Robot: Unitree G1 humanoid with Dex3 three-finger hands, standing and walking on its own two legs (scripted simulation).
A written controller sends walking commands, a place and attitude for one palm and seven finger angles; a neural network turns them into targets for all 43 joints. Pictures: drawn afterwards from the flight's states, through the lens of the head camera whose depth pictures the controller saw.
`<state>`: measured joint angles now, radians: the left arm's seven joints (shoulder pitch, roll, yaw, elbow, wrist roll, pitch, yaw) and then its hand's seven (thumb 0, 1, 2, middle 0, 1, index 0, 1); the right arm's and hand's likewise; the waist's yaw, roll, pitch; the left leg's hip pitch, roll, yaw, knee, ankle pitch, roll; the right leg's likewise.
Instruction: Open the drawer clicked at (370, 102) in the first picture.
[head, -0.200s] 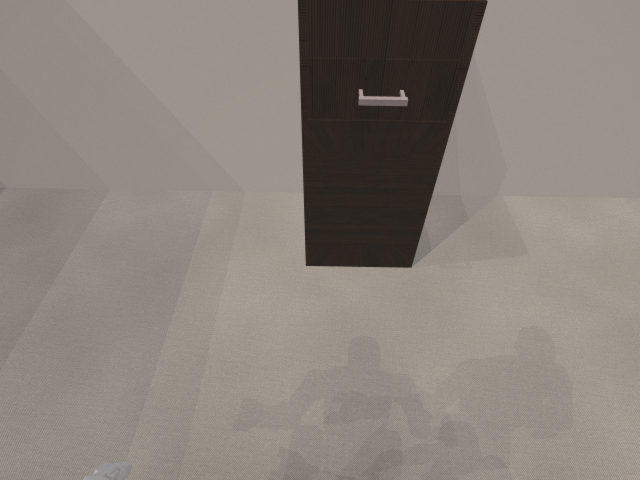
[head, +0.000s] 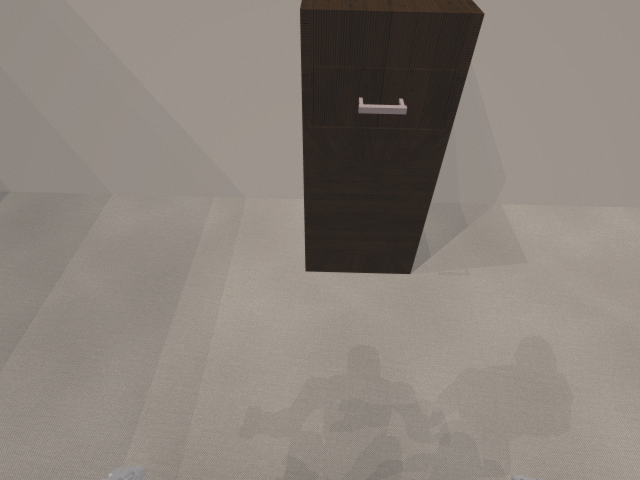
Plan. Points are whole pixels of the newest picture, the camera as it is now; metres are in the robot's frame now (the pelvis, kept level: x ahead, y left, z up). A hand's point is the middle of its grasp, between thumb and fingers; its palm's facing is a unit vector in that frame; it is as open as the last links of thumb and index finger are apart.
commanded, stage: stand and wait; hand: left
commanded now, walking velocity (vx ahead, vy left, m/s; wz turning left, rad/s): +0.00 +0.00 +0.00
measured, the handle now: (381, 105) +1.04 -0.11 -0.02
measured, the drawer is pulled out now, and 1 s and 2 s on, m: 0.00 0.00 0.00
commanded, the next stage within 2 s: look at it before walking up in 0.62 s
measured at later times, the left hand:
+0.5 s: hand out of the picture +0.04 +0.24 -0.15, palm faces -0.02 -0.94 -0.34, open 7.4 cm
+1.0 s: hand out of the picture +0.05 +0.24 -0.15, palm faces -0.03 -0.94 -0.33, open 7.4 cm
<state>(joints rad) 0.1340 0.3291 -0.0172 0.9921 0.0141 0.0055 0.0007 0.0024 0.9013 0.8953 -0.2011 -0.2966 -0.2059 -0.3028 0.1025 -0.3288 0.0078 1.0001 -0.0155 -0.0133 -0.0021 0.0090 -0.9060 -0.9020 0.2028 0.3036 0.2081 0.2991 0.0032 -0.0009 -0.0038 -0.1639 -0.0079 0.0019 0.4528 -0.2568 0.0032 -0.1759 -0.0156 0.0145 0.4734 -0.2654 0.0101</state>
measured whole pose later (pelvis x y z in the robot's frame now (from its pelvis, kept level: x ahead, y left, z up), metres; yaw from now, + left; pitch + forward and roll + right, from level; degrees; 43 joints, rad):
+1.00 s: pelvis -0.02 -0.01 +0.01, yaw +0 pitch -2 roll +0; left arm 0.15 0.33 -0.01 1.09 0.02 0.00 0.00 0.00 0.90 0.90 -0.20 -0.30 -0.21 -0.30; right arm 0.14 -0.33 0.00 1.12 -0.01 -0.02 0.00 0.01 -0.91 -0.90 0.20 0.30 0.21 0.30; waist 0.00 0.00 0.02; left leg -0.15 0.01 0.00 0.37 -0.19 -0.01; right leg -0.16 0.00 0.01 0.38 -0.19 0.00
